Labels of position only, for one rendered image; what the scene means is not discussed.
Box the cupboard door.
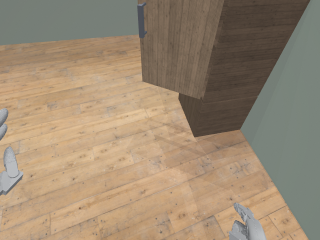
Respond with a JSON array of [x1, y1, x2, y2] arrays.
[[137, 0, 224, 99]]

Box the robot left hand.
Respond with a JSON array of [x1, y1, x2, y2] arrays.
[[0, 108, 24, 196]]

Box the robot right hand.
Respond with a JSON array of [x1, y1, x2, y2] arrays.
[[229, 202, 267, 240]]

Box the handle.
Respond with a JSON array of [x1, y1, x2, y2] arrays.
[[137, 2, 147, 39]]

